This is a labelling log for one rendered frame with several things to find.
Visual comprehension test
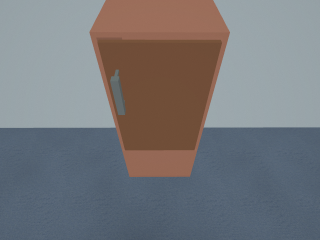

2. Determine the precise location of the handle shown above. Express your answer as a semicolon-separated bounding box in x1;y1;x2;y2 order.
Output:
110;69;126;115

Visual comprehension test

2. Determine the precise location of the cupboard door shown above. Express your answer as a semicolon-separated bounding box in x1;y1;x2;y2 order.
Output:
97;39;222;151

